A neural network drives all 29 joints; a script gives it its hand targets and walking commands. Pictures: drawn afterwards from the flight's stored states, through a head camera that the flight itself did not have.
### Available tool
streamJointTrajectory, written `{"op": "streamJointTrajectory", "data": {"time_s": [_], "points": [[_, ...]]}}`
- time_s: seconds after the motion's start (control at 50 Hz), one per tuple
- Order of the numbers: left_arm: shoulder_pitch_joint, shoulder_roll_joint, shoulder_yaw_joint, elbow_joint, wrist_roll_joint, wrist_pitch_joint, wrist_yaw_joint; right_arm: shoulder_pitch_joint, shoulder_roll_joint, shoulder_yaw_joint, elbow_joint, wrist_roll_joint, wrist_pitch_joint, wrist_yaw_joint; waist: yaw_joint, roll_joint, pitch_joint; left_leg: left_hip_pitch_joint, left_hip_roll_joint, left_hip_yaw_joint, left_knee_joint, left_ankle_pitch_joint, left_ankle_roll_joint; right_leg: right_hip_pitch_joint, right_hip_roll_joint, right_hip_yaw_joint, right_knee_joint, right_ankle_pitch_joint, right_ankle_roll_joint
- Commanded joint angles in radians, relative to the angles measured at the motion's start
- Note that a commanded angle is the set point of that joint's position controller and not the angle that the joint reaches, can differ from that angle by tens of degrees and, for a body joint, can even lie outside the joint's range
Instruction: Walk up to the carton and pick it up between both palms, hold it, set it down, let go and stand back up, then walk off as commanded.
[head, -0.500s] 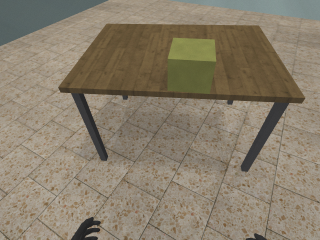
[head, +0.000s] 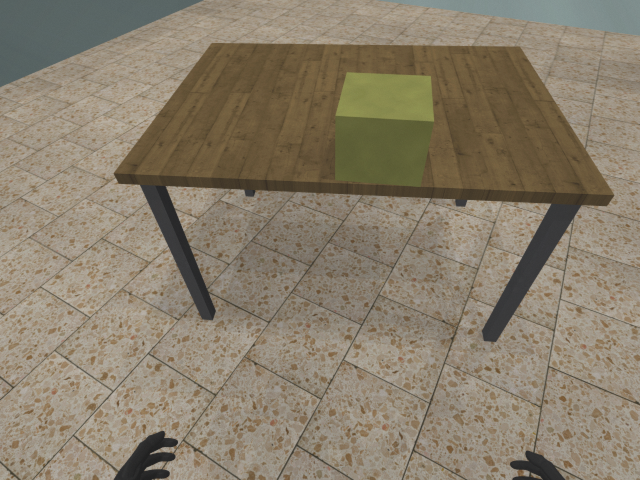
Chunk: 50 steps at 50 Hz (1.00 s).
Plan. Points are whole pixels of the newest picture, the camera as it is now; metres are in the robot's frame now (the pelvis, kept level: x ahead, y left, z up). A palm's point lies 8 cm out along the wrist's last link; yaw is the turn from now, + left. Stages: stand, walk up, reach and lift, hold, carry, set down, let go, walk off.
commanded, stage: stand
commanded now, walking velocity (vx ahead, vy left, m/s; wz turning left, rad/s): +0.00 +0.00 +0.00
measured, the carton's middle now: (382, 128) +0.84 -0.10 +0.01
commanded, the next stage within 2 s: walk up in 0.36 s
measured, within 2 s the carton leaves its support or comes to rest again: neither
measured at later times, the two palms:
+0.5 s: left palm out of the picture +0.14 +0.27 -0.07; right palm out of the picture +0.13 -0.27 -0.10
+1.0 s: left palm out of the picture +0.15 +0.23 -0.05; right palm out of the picture +0.09 -0.37 -0.11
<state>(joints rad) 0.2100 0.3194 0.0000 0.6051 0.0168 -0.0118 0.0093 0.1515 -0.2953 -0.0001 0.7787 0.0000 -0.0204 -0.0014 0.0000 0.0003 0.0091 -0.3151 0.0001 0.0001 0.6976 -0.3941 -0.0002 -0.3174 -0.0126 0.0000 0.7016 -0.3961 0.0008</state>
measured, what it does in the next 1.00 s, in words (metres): steps on the spot: right foot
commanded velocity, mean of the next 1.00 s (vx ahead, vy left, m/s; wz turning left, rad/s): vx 0.00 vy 0.00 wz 0.00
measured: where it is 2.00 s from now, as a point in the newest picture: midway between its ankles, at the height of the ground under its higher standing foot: outside the picture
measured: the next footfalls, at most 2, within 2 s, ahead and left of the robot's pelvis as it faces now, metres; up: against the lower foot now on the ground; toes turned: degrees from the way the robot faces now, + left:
right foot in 0.78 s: +0.11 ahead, -0.14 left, +0.00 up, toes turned -2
left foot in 1.28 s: +0.21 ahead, +0.09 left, +0.00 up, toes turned -3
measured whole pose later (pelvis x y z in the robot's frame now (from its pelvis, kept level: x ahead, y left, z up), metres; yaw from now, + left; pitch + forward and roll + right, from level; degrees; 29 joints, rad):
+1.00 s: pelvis +0.05 -0.06 +0.00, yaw -3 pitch -5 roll +3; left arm 0.36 0.41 0.00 0.61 0.02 -0.08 -0.03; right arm 0.33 -0.42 0.00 0.81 0.00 -0.05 0.03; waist 0.00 0.01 0.07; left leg -0.35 0.01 -0.01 1.05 -0.31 0.00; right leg -0.29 0.00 0.00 0.71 -0.35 -0.05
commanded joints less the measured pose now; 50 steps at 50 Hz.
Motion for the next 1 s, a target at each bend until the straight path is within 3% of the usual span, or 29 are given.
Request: {"op": "streamJointTrajectory", "data": {"time_s": [0.0, 0.08, 0.1, 0.12, 0.16, 0.18, 0.22, 0.3, 0.36, 0.38, 0.4, 0.44, 0.52, 0.54, 0.56, 0.58, 0.6, 0.62, 0.7, 0.72, 0.74, 0.76, 0.78, 0.8, 0.82, 0.84, 0.86, 0.9, 0.98], "points": [[-0.047, 0.196, 0.078, 0.013, 0.005, -0.05, 0.011, -0.057, -0.207, -0.072, -0.069, -0.018, -0.041, -0.005, 0.003, 0.04, -0.041, 0.049, 0.086, -0.098, -0.115, 0.312, 0.072, 0.026, -0.079, 0.086, -0.11, 0.336, -0.081], [-0.071, 0.209, 0.077, 0.003, 0.003, -0.055, 0.005, -0.075, -0.203, -0.074, -0.068, -0.029, -0.038, -0.01, -0.009, -0.041, -0.046, 0.045, 0.083, -0.092, -0.111, 0.332, 0.073, 0.044, -0.092, 0.088, -0.118, 0.356, -0.078], [-0.058, 0.197, 0.08, 0.014, 0.004, -0.055, 0.003, -0.095, -0.235, -0.077, -0.058, -0.034, -0.037, -0.012, 0.02, -0.007, -0.057, 0.046, 0.092, -0.099, -0.113, 0.358, 0.076, 0.054, -0.084, 0.076, -0.116, 0.361, -0.068], [-0.057, 0.205, 0.085, 0.018, 0.008, -0.053, 0.009, -0.068, -0.231, -0.078, -0.061, -0.024, -0.037, -0.007, 0.0, -0.01, -0.1, 0.087, 0.089, -0.088, -0.106, 0.377, 0.071, 0.066, -0.083, 0.076, -0.103, 0.372, -0.069], [-0.03, 0.197, 0.079, 0.027, 0.004, -0.055, 0.009, -0.098, -0.235, -0.084, -0.048, -0.031, -0.041, -0.008, 0.025, -0.008, -0.059, 0.042, 0.095, -0.107, -0.1, 0.408, 0.081, 0.067, -0.091, 0.079, -0.125, 0.409, -0.079], [-0.062, 0.218, 0.087, 0.016, 0.011, -0.05, 0.014, -0.057, -0.219, -0.074, -0.039, -0.03, -0.038, -0.01, -0.009, 0.007, -0.081, 0.06, 0.084, -0.093, -0.106, 0.411, 0.07, 0.089, -0.101, 0.09, -0.105, 0.441, -0.079], [-0.039, 0.181, 0.079, 0.019, 0.002, -0.044, 0.007, -0.087, -0.257, -0.091, -0.042, -0.039, -0.046, -0.011, 0.016, 0.04, -0.072, 0.099, 0.113, -0.107, -0.11, 0.53, 0.082, 0.025, -0.07, 0.049, -0.075, 0.374, -0.067], [-0.054, 0.203, 0.073, 0.031, -0.001, -0.044, 0.006, -0.125, -0.233, -0.082, -0.031, -0.03, -0.043, -0.005, 0.016, -0.029, -0.064, 0.068, 0.098, -0.093, -0.121, 0.346, 0.077, 0.041, -0.089, 0.077, -0.136, 0.353, -0.078], [-0.062, 0.213, 0.079, 0.028, 0.003, -0.054, 0.009, -0.074, -0.219, -0.072, -0.011, -0.024, -0.035, -0.009, -0.01, -0.03, -0.035, 0.059, 0.088, -0.101, -0.123, 0.357, 0.076, 0.046, -0.09, 0.106, -0.139, 0.359, -0.081], [-0.047, 0.195, 0.068, 0.035, 0.0, -0.051, 0.01, -0.094, -0.233, -0.072, -0.013, -0.03, -0.037, -0.001, 0.015, 0.022, -0.042, 0.043, 0.085, -0.088, -0.114, 0.346, 0.074, 0.069, -0.098, 0.084, -0.139, 0.356, -0.08], [-0.052, 0.217, 0.078, 0.023, -0.001, -0.055, 0.008, -0.089, -0.231, -0.081, -0.023, -0.018, -0.038, -0.002, -0.012, 0.0, -0.051, 0.036, 0.092, -0.112, -0.129, 0.334, 0.075, 0.067, -0.088, 0.083, -0.134, 0.362, -0.082], [-0.045, 0.225, 0.079, 0.035, 0.002, -0.059, 0.009, -0.082, -0.221, -0.074, 0.0, -0.021, -0.032, -0.006, -0.002, -0.057, -0.063, 0.067, 0.086, -0.108, -0.128, 0.364, 0.078, 0.08, -0.09, 0.081, -0.126, 0.363, -0.072], [-0.033, 0.2, 0.076, 0.043, 0.002, -0.052, 0.01, -0.089, -0.241, -0.075, 0.0, -0.032, -0.045, -0.007, 0.01, -0.02, -0.086, 0.094, 0.088, -0.094, -0.119, 0.375, 0.08, 0.073, -0.101, 0.085, -0.133, 0.386, -0.082], [0.029, 0.271, 0.109, -0.003, 0.008, -0.062, -0.015, 0.056, -0.35, -0.118, -0.033, -0.042, -0.071, 0.004, -0.022, -0.018, -0.091, 0.123, 0.098, -0.212, -0.113, 0.041, 0.123, -0.006, -0.057, 0.112, 0.006, 0.05, -0.112], [-0.016, 0.249, 0.106, -0.019, 0.015, -0.063, -0.027, 0.134, -0.368, -0.126, -0.003, -0.044, -0.086, 0.008, -0.063, 0.052, -0.066, 0.269, 0.17, -0.325, -0.229, -0.157, 0.199, -0.243, -0.036, 0.085, 0.075, -0.111, -0.107], [-0.051, 0.232, 0.094, -0.038, 0.022, -0.059, -0.033, 0.206, -0.43, -0.151, 0.003, -0.043, -0.092, 0.009, -0.099, 0.137, -0.016, 0.398, 0.299, -0.534, -0.36, -0.331, 0.266, -0.488, 0.026, 0.002, 0.24, -0.21, -0.075], [-0.092, 0.245, 0.109, -0.063, 0.035, -0.061, -0.037, 0.248, -0.431, -0.163, 0.003, -0.044, -0.094, 0.006, -0.124, 0.124, 0.084, 0.41, 0.394, -0.62, -0.408, -0.297, 0.326, -0.612, -0.009, 0.056, 0.318, -0.238, -0.062], [-0.086, 0.272, 0.104, -0.066, 0.038, -0.071, -0.039, 0.245, -0.42, -0.164, -0.015, -0.036, -0.1, 0.006, -0.12, 0.032, 0.051, 0.424, 0.418, -0.636, -0.392, -0.169, 0.341, -0.619, -0.042, 0.101, 0.33, -0.187, -0.045], [-0.045, 0.233, 0.09, -0.069, 0.023, -0.095, -0.057, 0.225, -0.395, -0.143, -0.071, -0.044, -0.104, 0.002, -0.083, 0.1, -0.038, 0.382, 0.351, -0.386, -0.269, 0.391, 0.301, -0.461, -0.052, 0.045, 0.134, -0.198, -0.038], [0.001, 0.232, 0.098, -0.068, 0.025, -0.097, -0.058, 0.175, -0.42, -0.155, -0.103, -0.034, -0.104, 0.002, -0.035, 0.132, -0.061, 0.29, 0.365, -0.358, -0.216, 0.399, 0.283, -0.329, -0.073, 0.067, 0.065, -0.06, -0.05], [0.089, 0.227, 0.093, -0.014, 0.018, -0.106, -0.059, 0.115, -0.393, -0.142, -0.13, -0.032, -0.099, 0.006, 0.024, 0.108, -0.082, 0.171, 0.279, -0.222, -0.119, 0.366, 0.212, -0.13, -0.054, 0.041, -0.127, 0.066, -0.061], [0.253, 0.262, 0.118, 0.047, 0.016, -0.115, -0.049, 0.073, -0.351, -0.124, -0.147, -0.034, -0.097, 0.01, 0.122, -0.015, -0.136, -0.045, 0.18, -0.127, 0.05, 0.362, 0.144, 0.21, -0.002, 0.036, -0.242, 0.185, -0.072], [0.376, 0.389, 0.155, 0.076, 0.028, -0.126, -0.029, 0.104, -0.234, -0.076, -0.16, -0.014, -0.093, 0.016, 0.171, -0.367, -0.14, -0.311, 0.02, 0.017, 0.429, 0.143, 0.06, 0.377, -0.209, 0.394, -0.393, -0.033, -0.079], [0.321, 0.466, 0.164, 0.045, 0.015, -0.119, -0.027, 0.134, -0.272, -0.087, -0.16, -0.016, -0.075, 0.015, 0.117, -0.328, -0.07, -0.496, -0.066, 0.002, 0.496, -0.123, 0.028, 0.376, -0.337, 0.726, -0.501, -0.154, -0.132], [0.255, 0.425, 0.17, 0.045, 0.0, -0.107, -0.03, 0.156, -0.35, -0.105, -0.102, -0.016, -0.06, 0.013, 0.072, -0.127, -0.001, -0.458, 0.008, -0.098, 0.54, -0.061, 0.049, 0.269, -0.361, 0.686, -0.489, -0.276, -0.123], [0.204, 0.403, 0.156, 0.029, -0.01, -0.101, -0.028, 0.167, -0.342, -0.11, -0.092, -0.014, -0.051, 0.02, 0.052, -0.093, 0.102, -0.41, 0.043, -0.087, 0.533, 0.015, 0.049, 0.15, -0.313, 0.605, -0.505, -0.322, -0.083], [0.186, 0.369, 0.148, 0.027, -0.003, -0.097, -0.027, 0.137, -0.341, -0.106, -0.094, -0.024, -0.053, 0.028, 0.05, -0.079, 0.182, -0.442, 0.059, -0.054, 0.526, 0.029, 0.05, 0.098, -0.277, 0.559, -0.53, -0.318, -0.102], [0.159, 0.34, 0.136, 0.028, 0.0, -0.097, -0.027, 0.19, -0.337, -0.115, -0.06, -0.031, -0.04, 0.036, 0.025, -0.124, 0.213, -0.377, 0.064, -0.052, 0.486, 0.099, 0.034, 0.054, -0.207, 0.494, -0.561, -0.272, -0.042], [0.164, 0.367, 0.138, 0.006, -0.01, -0.101, -0.025, 0.201, -0.343, -0.121, -0.045, -0.02, -0.024, 0.044, 0.006, -0.095, 0.241, -0.292, 0.054, -0.075, 0.42, 0.139, 0.01, 0.01, -0.208, 0.456, -0.572, -0.263, -0.051]]}}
